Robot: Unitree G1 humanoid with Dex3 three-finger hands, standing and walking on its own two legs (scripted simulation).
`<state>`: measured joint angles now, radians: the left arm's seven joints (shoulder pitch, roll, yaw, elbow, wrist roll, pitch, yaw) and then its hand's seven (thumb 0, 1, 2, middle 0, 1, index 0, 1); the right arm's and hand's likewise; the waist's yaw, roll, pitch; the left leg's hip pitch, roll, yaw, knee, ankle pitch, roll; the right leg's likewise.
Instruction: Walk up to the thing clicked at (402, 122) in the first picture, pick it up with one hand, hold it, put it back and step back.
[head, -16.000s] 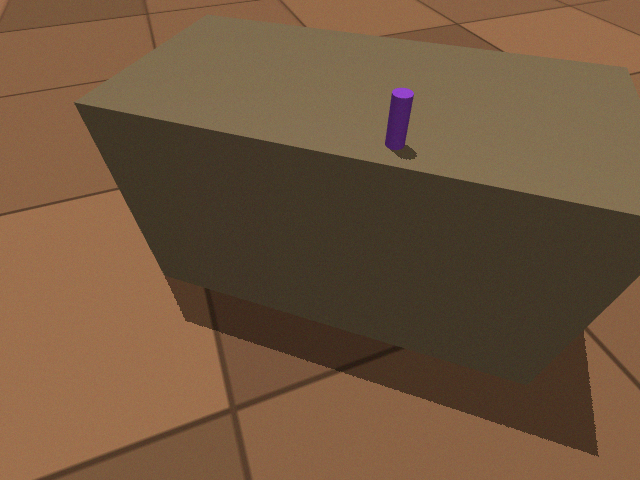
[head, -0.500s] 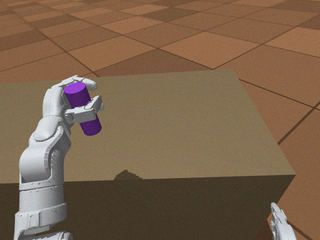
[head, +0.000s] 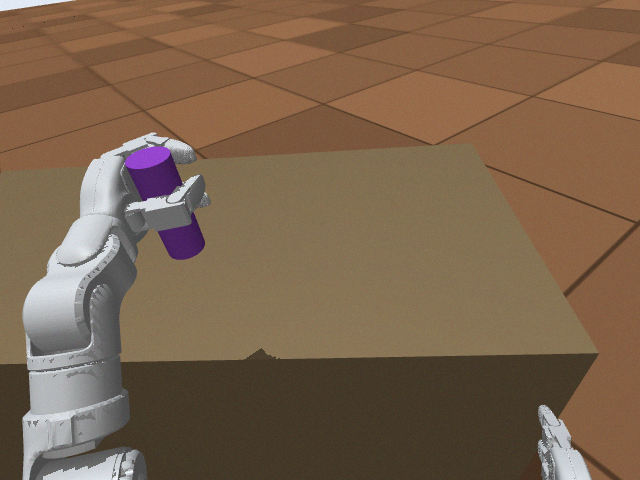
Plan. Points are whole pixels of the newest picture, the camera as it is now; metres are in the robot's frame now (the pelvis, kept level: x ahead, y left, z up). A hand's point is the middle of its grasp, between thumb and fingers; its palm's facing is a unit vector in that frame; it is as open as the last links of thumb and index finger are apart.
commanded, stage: hold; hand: left
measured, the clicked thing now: (169, 206) +0.34 +0.18 +0.25
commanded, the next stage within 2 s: none
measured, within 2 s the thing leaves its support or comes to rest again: neither
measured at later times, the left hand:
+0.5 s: hand (174, 191) +0.33 +0.16 +0.28, palm faces +0.11 -0.99 +0.01, open 5.7 cm
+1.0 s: hand (176, 195) +0.32 +0.16 +0.28, palm faces +0.11 -0.99 +0.00, open 5.7 cm
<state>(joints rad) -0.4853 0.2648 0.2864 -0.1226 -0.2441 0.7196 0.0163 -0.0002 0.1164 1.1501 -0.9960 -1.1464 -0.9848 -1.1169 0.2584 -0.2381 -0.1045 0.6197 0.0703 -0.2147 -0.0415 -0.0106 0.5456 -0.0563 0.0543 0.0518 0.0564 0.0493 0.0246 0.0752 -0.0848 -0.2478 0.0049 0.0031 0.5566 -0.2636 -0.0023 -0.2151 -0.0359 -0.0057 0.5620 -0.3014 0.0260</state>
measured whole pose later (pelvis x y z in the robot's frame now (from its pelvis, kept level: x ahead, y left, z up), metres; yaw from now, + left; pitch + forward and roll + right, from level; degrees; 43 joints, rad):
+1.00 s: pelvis -0.01 +0.00 +0.00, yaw +0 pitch -3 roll +0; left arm -0.49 0.26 0.28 -0.20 -0.27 0.82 0.02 0.00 0.12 1.14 -0.99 -1.15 -0.98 -1.12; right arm 0.25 -0.24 -0.10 0.64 0.08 -0.24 -0.03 -0.01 0.55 -0.06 0.05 0.05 0.06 0.05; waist 0.03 0.08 -0.10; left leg -0.27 0.00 0.00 0.58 -0.26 0.00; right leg -0.24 -0.04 0.00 0.59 -0.31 0.03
